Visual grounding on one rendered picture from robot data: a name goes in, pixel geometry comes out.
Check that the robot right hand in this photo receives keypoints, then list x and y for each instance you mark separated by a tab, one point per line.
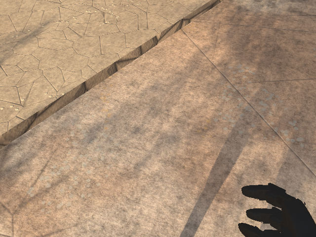
293	220

